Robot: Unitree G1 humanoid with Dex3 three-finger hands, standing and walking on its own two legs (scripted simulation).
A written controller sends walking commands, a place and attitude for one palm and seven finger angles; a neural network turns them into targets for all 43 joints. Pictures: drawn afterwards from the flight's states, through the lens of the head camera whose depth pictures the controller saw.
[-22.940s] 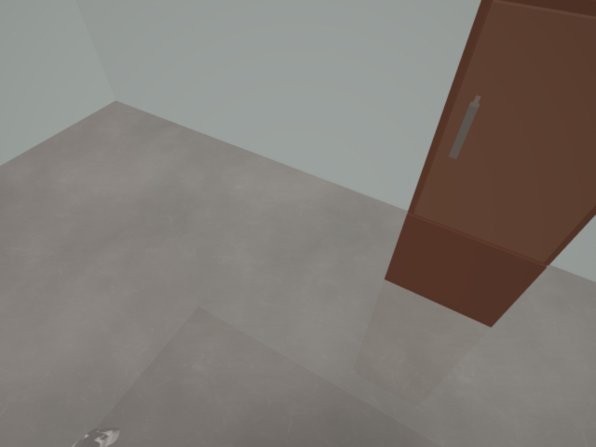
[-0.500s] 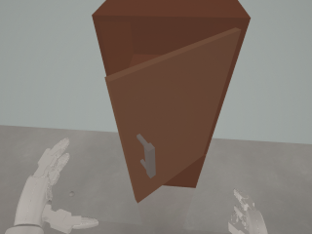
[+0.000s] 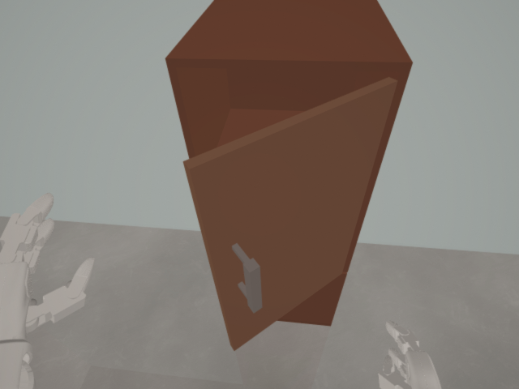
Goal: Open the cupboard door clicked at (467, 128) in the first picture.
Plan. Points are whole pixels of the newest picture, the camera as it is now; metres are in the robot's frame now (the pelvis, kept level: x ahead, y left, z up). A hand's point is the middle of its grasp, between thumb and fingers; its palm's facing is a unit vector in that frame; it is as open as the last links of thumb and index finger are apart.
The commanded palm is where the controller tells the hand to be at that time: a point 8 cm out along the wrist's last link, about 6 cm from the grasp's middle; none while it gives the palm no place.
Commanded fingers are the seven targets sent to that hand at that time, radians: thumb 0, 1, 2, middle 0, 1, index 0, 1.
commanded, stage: draw the hand back to the body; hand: left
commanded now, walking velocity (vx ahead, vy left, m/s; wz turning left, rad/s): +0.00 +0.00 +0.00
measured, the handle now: (246, 279) +0.30 +0.07 +0.00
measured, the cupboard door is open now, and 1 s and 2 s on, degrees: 41 41 41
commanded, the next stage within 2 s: step back with the hand held close in 0.44 s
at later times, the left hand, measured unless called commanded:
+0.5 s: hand (64, 282) +0.18 +0.25 +0.16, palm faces +0.46 -0.79 -0.39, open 7.4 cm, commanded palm +0.13 +0.29 +0.17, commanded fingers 0.00 0.90 0.90 -0.20 -0.30 -0.20 -0.30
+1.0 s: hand (32, 315) +0.14 +0.27 +0.16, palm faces +0.38 -0.77 -0.51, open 7.4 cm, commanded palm +0.08 +0.31 +0.18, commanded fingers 0.00 0.90 0.90 -0.20 -0.30 -0.20 -0.30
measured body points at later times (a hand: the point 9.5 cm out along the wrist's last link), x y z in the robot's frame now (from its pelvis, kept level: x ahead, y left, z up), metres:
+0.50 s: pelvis -0.01 -0.01 +0.00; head -0.03 -0.03 +0.45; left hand +0.15 +0.29 +0.18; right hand +0.18 -0.23 -0.08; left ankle -0.03 +0.11 -0.74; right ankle +0.00 -0.13 -0.74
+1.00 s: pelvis -0.06 +0.01 +0.00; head -0.04 +0.01 +0.45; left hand +0.11 +0.31 +0.18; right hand +0.12 -0.24 -0.08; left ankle -0.03 +0.11 -0.74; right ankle +0.00 -0.13 -0.74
